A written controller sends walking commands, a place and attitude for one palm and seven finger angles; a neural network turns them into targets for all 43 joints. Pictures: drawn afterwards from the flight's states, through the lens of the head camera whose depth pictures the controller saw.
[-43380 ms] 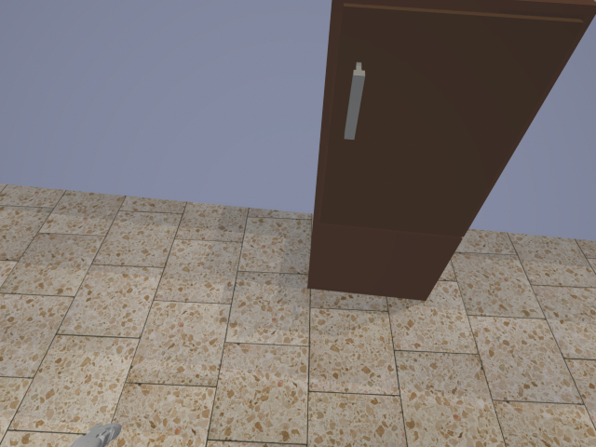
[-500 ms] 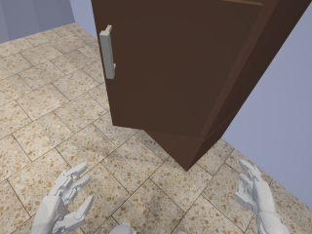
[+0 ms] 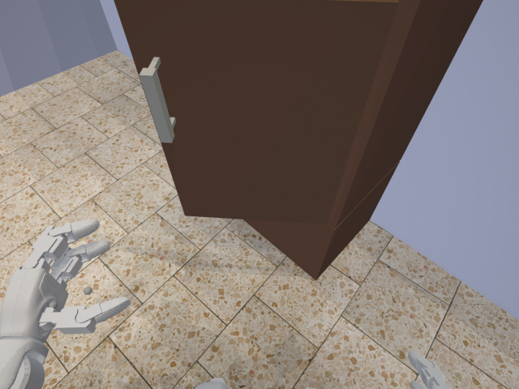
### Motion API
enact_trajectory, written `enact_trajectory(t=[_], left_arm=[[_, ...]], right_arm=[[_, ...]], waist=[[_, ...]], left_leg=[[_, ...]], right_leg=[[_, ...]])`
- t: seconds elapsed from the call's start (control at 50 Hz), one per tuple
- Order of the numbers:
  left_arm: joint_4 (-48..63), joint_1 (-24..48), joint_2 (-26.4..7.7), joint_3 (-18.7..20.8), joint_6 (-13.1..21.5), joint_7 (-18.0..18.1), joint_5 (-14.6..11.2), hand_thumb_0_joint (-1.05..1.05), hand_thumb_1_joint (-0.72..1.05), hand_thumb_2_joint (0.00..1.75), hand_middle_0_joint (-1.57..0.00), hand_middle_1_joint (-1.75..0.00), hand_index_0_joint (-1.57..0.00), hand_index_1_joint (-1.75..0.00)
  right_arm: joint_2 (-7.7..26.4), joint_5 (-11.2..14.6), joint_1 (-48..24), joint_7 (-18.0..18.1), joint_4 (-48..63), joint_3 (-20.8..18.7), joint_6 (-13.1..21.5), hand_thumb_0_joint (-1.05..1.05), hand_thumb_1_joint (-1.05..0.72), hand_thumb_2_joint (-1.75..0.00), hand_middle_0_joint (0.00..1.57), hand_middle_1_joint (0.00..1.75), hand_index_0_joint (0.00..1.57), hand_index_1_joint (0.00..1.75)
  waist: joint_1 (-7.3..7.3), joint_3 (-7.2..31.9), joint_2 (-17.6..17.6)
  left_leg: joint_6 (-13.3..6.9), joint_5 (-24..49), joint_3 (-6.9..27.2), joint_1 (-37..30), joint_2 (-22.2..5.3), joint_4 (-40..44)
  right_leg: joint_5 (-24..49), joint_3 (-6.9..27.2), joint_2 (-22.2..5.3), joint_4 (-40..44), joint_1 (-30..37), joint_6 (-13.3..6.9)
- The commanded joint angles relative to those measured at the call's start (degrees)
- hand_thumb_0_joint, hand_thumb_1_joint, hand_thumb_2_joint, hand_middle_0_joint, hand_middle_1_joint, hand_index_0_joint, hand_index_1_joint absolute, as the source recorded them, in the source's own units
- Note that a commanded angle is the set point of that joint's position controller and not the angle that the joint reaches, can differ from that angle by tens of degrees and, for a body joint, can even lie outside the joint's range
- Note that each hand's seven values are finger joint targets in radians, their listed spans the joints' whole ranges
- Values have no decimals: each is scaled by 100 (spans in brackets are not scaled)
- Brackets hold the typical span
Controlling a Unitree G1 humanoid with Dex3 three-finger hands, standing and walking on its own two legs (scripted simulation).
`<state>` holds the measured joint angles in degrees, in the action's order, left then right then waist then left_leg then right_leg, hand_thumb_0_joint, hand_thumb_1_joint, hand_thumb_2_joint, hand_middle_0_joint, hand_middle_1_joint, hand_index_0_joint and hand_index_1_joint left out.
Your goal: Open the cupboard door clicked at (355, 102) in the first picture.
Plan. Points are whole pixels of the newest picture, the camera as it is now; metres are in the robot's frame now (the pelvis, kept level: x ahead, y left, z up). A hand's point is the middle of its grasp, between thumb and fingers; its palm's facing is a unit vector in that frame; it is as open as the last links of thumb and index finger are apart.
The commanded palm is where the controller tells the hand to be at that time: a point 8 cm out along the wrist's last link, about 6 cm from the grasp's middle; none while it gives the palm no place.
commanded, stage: raise the hand with hooked fingers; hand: left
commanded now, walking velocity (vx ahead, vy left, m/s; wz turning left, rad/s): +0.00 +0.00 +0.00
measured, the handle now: (161, 101) +0.57 +0.21 +0.12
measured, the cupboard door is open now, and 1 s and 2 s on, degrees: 40 40 40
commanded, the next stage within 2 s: move the hooked fingers beside the handle in 1.16 s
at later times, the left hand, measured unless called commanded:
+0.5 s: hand (56, 245) +0.28 +0.28 +0.11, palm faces +0.00 -1.00 -0.06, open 13.9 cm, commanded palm +0.26 +0.33 +0.12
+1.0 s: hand (39, 219) +0.30 +0.30 +0.13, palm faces +0.02 -1.00 -0.04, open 14.0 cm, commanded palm +0.27 +0.34 +0.14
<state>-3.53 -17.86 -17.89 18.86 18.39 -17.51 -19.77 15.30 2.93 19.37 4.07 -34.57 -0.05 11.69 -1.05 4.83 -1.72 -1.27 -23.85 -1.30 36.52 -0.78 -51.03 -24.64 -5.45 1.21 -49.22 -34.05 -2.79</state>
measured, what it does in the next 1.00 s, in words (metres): stands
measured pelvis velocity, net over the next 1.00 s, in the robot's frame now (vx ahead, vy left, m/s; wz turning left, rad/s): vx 0.01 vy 0.02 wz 0.00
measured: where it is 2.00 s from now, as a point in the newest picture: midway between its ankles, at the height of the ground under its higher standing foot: outside the picture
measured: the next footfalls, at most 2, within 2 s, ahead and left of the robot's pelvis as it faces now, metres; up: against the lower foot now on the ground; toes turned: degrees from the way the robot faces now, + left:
none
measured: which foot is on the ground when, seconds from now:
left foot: down 0.00-1.00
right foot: down 0.00-1.00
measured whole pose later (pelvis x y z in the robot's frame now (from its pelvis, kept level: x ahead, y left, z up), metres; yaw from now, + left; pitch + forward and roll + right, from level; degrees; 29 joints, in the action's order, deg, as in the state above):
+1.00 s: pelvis +0.01 +0.02 +0.03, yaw +0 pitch +4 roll -1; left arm -19.8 4.3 -25.1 25.0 7.4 -28.1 -19.5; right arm 15.9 3.4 16.6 5.1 -34.0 2.6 11.9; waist 0.5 2.2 -1.0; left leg -3.0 -18.9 -2.2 22.8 0.9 -37.6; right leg -18.8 -4.3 0.3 -34.9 -20.0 -0.9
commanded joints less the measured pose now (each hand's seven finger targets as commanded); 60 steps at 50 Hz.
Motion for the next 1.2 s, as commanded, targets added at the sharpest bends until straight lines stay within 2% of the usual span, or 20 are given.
enact_trajectory(t=[0.0,0.06,0.1,0.2,0.28,0.36,0.4,0.46,0.5,0.52,0.56,0.64,0.68,0.72,0.82,0.88,0.9,0.98,1.1,1.18], left_arm=[[795,930,-858,-106,384,-533,-43,0,-22,42,-28,-102,-28,-102],[897,1321,-1462,447,282,-666,-163,0,-29,39,-29,-107,-29,-107],[949,1558,-1832,857,244,-564,-216,0,-34,37,-29,-110,-29,-110],[706,1615,-1630,937,106,-369,-273,0,-45,32,-30,-117,-30,-117],[-17,1870,-1346,476,-444,-685,-182,0,-50,30,-30,-120,-30,-120],[1,2614,-1680,578,-820,-970,-136,0,-50,30,-30,-120,-30,-120],[149,2937,-2019,848,-783,-952,-152,0,-50,30,-30,-120,-30,-120],[368,3271,-2174,1090,-562,-858,-172,0,-50,30,-30,-120,-30,-120],[173,3391,-2371,1253,-525,-837,-183,0,-50,30,-30,-120,-30,-120],[100,3480,-2265,1167,-536,-870,-182,0,-50,30,-30,-120,-30,-120],[-266,3512,-2195,1093,-656,-987,-188,0,-50,30,-30,-120,-30,-120],[-813,3865,-2270,922,-1063,-1268,-131,0,-50,30,-30,-120,-30,-120],[-1031,3637,-2141,844,-1199,-1348,-149,0,-50,30,-30,-120,-30,-120],[-973,3507,-2164,876,-1193,-1391,-160,0,-50,30,-30,-120,-30,-120],[-236,3610,-2540,1325,-807,-1157,-204,0,-50,30,-30,-120,-30,-120],[-249,3581,-2440,1322,-681,-1010,-168,0,-50,30,-30,-120,-30,-120],[-293,3656,-2516,1336,-686,-979,-139,0,-50,30,-30,-120,-30,-120],[-464,3752,-2233,1040,-785,-1032,-84,0,-50,30,-30,-120,-30,-120],[-602,3720,-2310,1058,-866,-1151,-121,0,-50,30,-30,-120,-30,-120],[-664,3718,-2341,1154,-800,-1111,-139,0,-50,30,-30,-120,-30,-120]], right_arm=[[781,36,-606,106,966,-205,598,0,-90,-90,20,30,20,30],[831,66,-614,203,882,-221,664,0,-90,-90,20,30,20,30],[836,39,-626,232,854,-184,671,0,-90,-90,20,30,20,30],[768,6,-670,169,899,-108,635,0,-90,-90,20,30,20,30],[828,91,-687,181,903,-88,539,0,-90,-90,20,30,20,30],[870,102,-688,229,991,-63,481,0,-90,-90,20,30,20,30],[873,63,-722,245,994,-33,470,0,-90,-90,20,30,20,30],[793,36,-720,250,962,0,476,0,-90,-90,20,30,20,30],[810,13,-734,252,908,27,457,0,-90,-90,20,30,20,30],[790,33,-756,259,887,42,449,0,-90,-90,20,30,20,30],[813,56,-749,281,837,30,429,0,-90,-90,20,30,20,30],[890,115,-742,325,823,37,359,0,-90,-90,20,30,20,30],[902,112,-724,306,885,20,355,0,-90,-90,20,30,20,30],[916,104,-693,260,938,4,354,0,-90,-90,20,30,20,30],[888,29,-690,158,986,-25,382,0,-90,-90,20,30,20,30],[859,25,-654,164,929,-35,380,0,-90,-90,20,30,20,30],[880,15,-640,164,900,-25,365,0,-90,-90,20,30,20,30],[875,70,-678,228,851,-39,357,0,-90,-90,20,30,20,30],[892,65,-693,270,856,-16,352,0,-90,-90,20,30,20,30],[868,68,-727,281,871,-5,367,0,-90,-90,20,30,20,30]], waist=[[-101,794,67],[49,1175,-45],[185,1175,-290],[291,1105,-453],[113,555,-211],[106,884,-119],[170,960,-114],[189,1273,-353],[229,1214,-341],[193,1143,-493],[146,1020,-444],[129,801,-473],[141,818,-247],[192,900,-61],[291,1319,-380],[260,1155,-557],[262,1007,-448],[140,873,-667],[152,842,-248],[185,889,-266]], left_leg=[[-103,1018,266,-620,87,655],[-110,1157,290,-943,79,849],[-89,1331,318,-1129,71,971],[-22,1935,358,-1556,56,1228],[-27,1709,323,-1493,43,1369],[-56,1833,385,-1754,52,1454],[-46,2021,427,-1905,55,1464],[14,2303,494,-2303,27,1571],[28,2267,502,-2303,37,1606],[43,2291,507,-2347,29,1665],[34,2212,508,-2372,20,1715],[12,2022,521,-2286,40,1840],[-4,1947,529,-2227,49,1854],[-5,2201,535,-2264,45,1843],[70,2533,541,-2544,30,1853],[77,2417,513,-2547,13,1885],[62,2308,509,-2463,12,1900],[19,1937,479,-2449,22,1957],[-22,1858,480,-2372,33,1947],[-13,1858,483,-2355,47,1963]], right_leg=[[819,708,-131,1114,509,277],[910,664,-152,1210,880,249],[1111,562,-98,1170,1027,181],[1856,270,-8,1092,1214,111],[1815,233,-23,1322,994,166],[1917,238,-12,1417,1198,158],[2021,255,18,1433,1318,109],[2063,200,30,1440,1378,94],[2040,225,47,1493,1452,66],[2026,204,32,1518,1420,64],[1978,191,10,1597,1347,85],[1837,193,-11,1743,1323,74],[1772,174,-15,1765,1294,87],[1967,173,5,1742,1400,76],[2099,187,34,1683,1545,44],[1969,177,30,1701,1426,58],[1929,197,39,1736,1439,40],[1686,216,1,1821,1292,68],[1741,235,12,1870,1421,62],[1733,223,9,1846,1415,76]])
